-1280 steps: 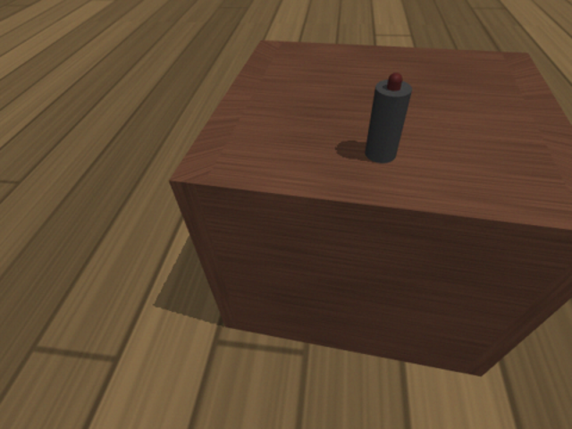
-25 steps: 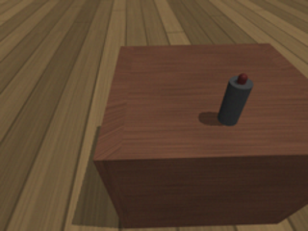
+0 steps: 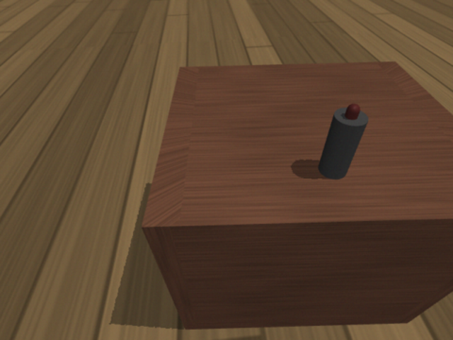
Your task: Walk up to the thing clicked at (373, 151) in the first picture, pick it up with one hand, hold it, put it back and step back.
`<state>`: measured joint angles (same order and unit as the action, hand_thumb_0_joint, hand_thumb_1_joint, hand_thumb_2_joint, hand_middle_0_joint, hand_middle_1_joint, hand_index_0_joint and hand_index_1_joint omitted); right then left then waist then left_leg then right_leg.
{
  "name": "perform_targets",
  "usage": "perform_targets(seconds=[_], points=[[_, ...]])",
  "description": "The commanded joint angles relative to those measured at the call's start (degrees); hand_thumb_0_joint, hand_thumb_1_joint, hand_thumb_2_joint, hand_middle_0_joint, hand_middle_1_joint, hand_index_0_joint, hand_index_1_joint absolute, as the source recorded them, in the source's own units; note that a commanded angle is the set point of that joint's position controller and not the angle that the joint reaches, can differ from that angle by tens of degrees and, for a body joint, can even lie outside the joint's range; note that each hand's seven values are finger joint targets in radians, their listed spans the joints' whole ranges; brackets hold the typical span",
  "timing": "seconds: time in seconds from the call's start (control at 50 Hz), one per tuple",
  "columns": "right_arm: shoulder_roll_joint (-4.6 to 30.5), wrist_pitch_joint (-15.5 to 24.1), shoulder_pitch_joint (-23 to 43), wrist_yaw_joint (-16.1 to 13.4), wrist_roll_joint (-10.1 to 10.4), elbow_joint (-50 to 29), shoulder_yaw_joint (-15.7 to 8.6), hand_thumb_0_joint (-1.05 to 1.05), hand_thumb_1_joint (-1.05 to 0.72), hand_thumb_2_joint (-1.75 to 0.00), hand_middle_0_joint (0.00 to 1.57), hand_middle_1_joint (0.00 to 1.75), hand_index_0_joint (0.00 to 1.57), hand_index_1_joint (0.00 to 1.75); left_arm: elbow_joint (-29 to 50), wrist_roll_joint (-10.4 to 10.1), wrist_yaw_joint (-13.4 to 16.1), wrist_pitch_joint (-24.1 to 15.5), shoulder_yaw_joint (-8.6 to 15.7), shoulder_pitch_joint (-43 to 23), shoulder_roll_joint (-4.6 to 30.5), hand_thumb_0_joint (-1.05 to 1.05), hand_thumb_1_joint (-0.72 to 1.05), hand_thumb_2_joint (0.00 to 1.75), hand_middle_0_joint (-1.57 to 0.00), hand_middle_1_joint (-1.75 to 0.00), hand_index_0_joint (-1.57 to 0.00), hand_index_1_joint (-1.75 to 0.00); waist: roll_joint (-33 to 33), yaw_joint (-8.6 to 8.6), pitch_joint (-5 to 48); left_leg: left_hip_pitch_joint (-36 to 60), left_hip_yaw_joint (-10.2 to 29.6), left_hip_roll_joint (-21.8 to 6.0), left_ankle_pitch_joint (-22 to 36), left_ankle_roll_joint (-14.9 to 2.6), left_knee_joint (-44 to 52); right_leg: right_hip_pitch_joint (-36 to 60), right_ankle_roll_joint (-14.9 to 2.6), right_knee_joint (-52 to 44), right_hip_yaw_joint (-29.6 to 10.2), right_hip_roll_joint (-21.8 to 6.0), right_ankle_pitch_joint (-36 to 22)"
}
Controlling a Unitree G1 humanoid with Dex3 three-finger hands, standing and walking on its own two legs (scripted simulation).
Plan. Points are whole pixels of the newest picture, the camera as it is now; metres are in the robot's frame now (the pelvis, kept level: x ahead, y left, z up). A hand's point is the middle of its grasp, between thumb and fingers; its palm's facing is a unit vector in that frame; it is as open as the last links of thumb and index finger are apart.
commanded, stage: home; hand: right
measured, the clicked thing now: (342, 140) +0.54 -0.23 +0.07
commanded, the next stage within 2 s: stand in 1.06 s
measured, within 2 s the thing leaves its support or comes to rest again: neither
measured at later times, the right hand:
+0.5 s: hand out of the picture +0.10 -0.25 -0.15, palm faces -0.06 +0.93 -0.37, open 17.3 cm
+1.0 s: hand out of the picture +0.11 -0.25 -0.15, palm faces -0.06 +0.93 -0.36, open 17.2 cm
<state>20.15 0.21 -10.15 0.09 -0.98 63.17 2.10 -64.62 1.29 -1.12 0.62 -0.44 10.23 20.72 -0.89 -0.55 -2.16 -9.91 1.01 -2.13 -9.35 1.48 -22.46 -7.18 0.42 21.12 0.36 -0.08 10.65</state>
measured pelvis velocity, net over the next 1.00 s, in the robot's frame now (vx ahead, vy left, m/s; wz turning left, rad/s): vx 0.03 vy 0.00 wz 0.01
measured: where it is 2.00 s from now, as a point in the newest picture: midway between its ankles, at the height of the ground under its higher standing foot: outside the picture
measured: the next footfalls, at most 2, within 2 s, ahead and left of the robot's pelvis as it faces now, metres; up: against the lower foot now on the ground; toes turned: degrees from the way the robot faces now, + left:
none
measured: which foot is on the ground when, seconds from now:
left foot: down 0.00-1.00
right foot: down 0.00-1.00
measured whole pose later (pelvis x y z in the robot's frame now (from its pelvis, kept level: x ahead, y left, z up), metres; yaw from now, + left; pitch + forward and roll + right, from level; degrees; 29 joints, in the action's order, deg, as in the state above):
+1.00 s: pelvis +0.03 +0.00 +0.00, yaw +0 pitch -2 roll +0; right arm 20.1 0.3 -6.9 -0.3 -0.6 63.9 1.0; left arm -65.1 0.9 -0.4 0.2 0.1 6.7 20.2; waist -0.4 -0.4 -3.4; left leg -7.4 1.1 -1.4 -10.3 1.3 -19.5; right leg -4.3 0.9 17.7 0.6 -0.8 11.6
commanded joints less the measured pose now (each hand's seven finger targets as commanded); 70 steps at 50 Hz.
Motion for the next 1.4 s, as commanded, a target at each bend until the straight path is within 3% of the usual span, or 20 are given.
perform_targets(seconds=[0.0, 0.1, 0.14, 0.22, 0.38, 0.56, 0.66, 0.78, 0.84, 1.0, 1.1, 1.14, 1.2, 1.34, 1.38], points=[[13.39, 1.34, 2.58, -0.77, 0.07, -3.18, -2.93, 0.00, 0.55, -0.06, 0.05, 0.05, 0.05, 0.05, 3.11, -0.02, 0.93, -1.48, 2.55, -2.73, 12.27, 0.00, 0.90, 0.90, -0.20, -0.30, -0.20, -0.30, 0.84, 0.71, -0.99, -2.57, 5.75, -4.45, -9.21, -2.91, 6.35, -3.08, -1.78, -6.20, -6.11, -5.62, 6.55], [13.12, 1.49, 3.03, -0.81, 0.14, -3.09, -2.95, 0.00, 0.54, -0.06, 0.05, 0.05, 0.05, 0.05, 2.92, -0.21, 1.03, -1.62, 2.47, -2.51, 11.82, 0.00, 0.90, 0.90, -0.20, -0.30, -0.20, -0.30, 1.02, 0.47, 0.28, -1.21, 5.48, -4.60, -5.19, -2.88, 5.80, -2.01, -1.67, -5.96, -5.86, -6.03, 3.19], [13.20, 1.55, 3.97, -0.84, 0.34, -3.21, -3.04, 0.00, 0.54, -0.06, 0.05, 0.05, 0.05, 0.05, 2.95, -0.29, 1.23, -1.81, 2.42, -2.34, 11.95, 0.00, 0.90, 0.90, -0.20, -0.30, -0.20, -0.30, 0.80, 0.28, 2.07, 1.43, 5.03, -4.71, 0.01, -2.89, 4.23, -1.68, -1.72, -6.09, -6.00, -6.51, -0.82], [13.27, 1.49, 4.02, -0.96, 0.39, -2.77, -2.84, 0.00, 0.54, -0.06, 0.05, 0.05, 0.05, 0.05, 2.49, -0.37, 1.25, -1.43, 2.39, -2.45, 11.79, 0.00, 0.90, 0.90, -0.20, -0.30, -0.20, -0.30, 2.00, 0.24, 0.61, 0.24, 5.33, -4.75, -2.23, -2.68, 5.83, -1.28, -1.63, -5.35, -5.33, -6.09, 0.04], [13.09, 1.43, 4.44, -1.05, 0.37, -2.52, -2.95, 0.00, 0.53, -0.07, 0.05, 0.06, 0.05, 0.06, 2.46, -0.41, 1.43, -1.46, 2.46, -3.64, 11.77, 0.00, 0.90, 0.90, -0.20, -0.30, -0.20, -0.30, 1.46, 0.18, 2.06, 1.28, 4.69, -4.88, 4.09, -2.64, 5.01, 0.87, -1.41, -5.26, -5.19, -6.66, -4.54], [13.31, 1.78, 4.66, -1.34, 0.49, -2.58, -3.14, 0.00, 0.52, -0.07, 0.06, 0.06, 0.06, 0.06, 2.74, -0.58, 1.56, -1.60, 2.51, -4.17, 11.51, 0.00, 0.90, 0.90, -0.20, -0.30, -0.20, -0.30, 1.60, 0.08, 5.49, 4.36, 4.13, -5.74, 16.62, -2.62, 3.51, 4.60, -1.07, -3.99, -4.32, -7.35, -14.06], [12.93, 1.42, 5.55, -1.37, 0.38, -2.65, -3.22, 0.00, 0.52, -0.07, 0.05, 0.06, 0.05, 0.06, 2.59, -0.37, 1.59, -1.29, 2.64, -5.14, 11.53, 0.00, 0.90, 0.90, -0.20, -0.30, -0.20, -0.30, 1.32, 0.17, 2.83, 3.19, 4.23, -5.24, 9.55, -2.37, 5.00, 2.69, -1.04, -5.42, -4.11, -6.93, -7.89], [13.22, 1.49, 5.56, -1.21, 0.26, -2.51, -3.59, 0.00, 0.53, -0.07, 0.06, 0.06, 0.06, 0.06, 2.57, -0.38, 1.43, -1.35, 2.76, -5.29, 11.22, 0.00, 0.90, 0.90, -0.20, -0.30, -0.20, -0.30, 1.93, 0.13, 1.88, 2.46, 4.49, -4.98, 5.20, -2.13, 5.94, 1.91, -1.31, -6.11, -4.38, -6.95, -4.10], [12.66, 1.61, 5.68, -1.13, 0.34, -2.57, -3.54, 0.00, 0.52, -0.07, 0.06, 0.06, 0.06, 0.06, 2.98, -0.41, 1.51, -1.47, 2.85, -5.65, 11.56, 0.00, 0.90, 0.90, -0.20, -0.30, -0.20, -0.30, 1.39, 0.17, 3.11, 3.20, 4.47, -5.15, 8.56, -2.21, 5.57, 2.61, -1.44, -5.78, -4.37, -7.19, -6.72], [12.67, 1.40, 5.57, -1.14, 0.37, -2.54, -3.61, 0.00, 0.51, -0.08, 0.06, 0.06, 0.06, 0.06, 2.90, -0.43, 1.67, -1.72, 2.80, -5.28, 11.58, 0.00, 0.90, 0.90, -0.20, -0.30, -0.20, -0.30, 1.16, 0.41, 3.85, 4.45, 4.25, -5.15, 9.32, -2.38, 4.77, 2.68, -1.27, -5.86, -4.25, -7.43, -8.32], [12.63, 1.60, 5.05, -1.19, 0.34, -2.42, -3.57, 0.00, 0.49, -0.09, 0.06, 0.06, 0.06, 0.06, 2.93, -0.57, 1.67, -1.59, 2.80, -4.77, 11.29, 0.00, 0.90, 0.90, -0.20, -0.30, -0.20, -0.30, 1.94, 0.20, 4.81, 5.00, 3.75, -5.41, 12.96, -2.60, 4.50, 4.08, -1.49, -5.01, -4.13, -7.72, -11.93], [12.42, 1.52, 4.81, -1.20, 0.43, -2.30, -3.46, 0.00, 0.48, -0.09, 0.06, 0.06, 0.06, 0.06, 2.77, -0.57, 1.68, -1.54, 2.82, -4.61, 11.49, 0.00, 0.90, 0.90, -0.20, -0.30, -0.20, -0.30, 1.01, 0.27, 3.86, 4.69, 3.90, -5.22, 12.17, -2.52, 5.02, 3.41, -1.27, -5.30, -4.01, -7.47, -10.67], [12.67, 1.57, 4.94, -1.22, 0.36, -2.38, -3.53, 0.00, 0.24, -0.33, 0.20, 0.30, 0.20, 0.30, 2.80, -0.47, 1.63, -1.53, 2.79, -4.63, 11.39, 0.00, 0.90, 0.90, -0.20, -0.30, -0.20, -0.30, 1.31, 0.22, 3.87, 4.90, 4.03, -5.47, 11.76, -2.60, 4.93, 3.27, -1.29, -5.28, -3.98, -7.56, -9.81], [12.54, 1.59, 5.34, -1.20, 0.41, -2.40, -3.62, 0.00, -0.32, -0.89, 0.20, 0.30, 0.20, 0.30, 3.13, -0.56, 1.64, -1.48, 2.75, -4.71, 11.27, 0.00, 0.90, 0.90, -0.20, -0.30, -0.20, -0.30, 1.30, 0.06, 3.05, 4.60, 4.02, -5.20, 10.63, -2.46, 5.35, 2.24, -1.42, -5.80, -4.18, -7.49, -8.95], [12.48, 1.58, 5.36, -1.13, 0.45, -2.43, -3.71, 0.00, -0.48, -0.90, 0.20, 0.30, 0.20, 0.30, 3.18, -0.53, 1.62, -1.62, 2.77, -4.51, 11.44, 0.00, 0.90, 0.90, -0.20, -0.30, -0.20, -0.30, 0.88, 0.16, 3.61, 5.28, 4.07, -5.37, 11.04, -2.53, 5.20, 2.61, -1.40, -5.65, -4.03, -7.48, -9.15]])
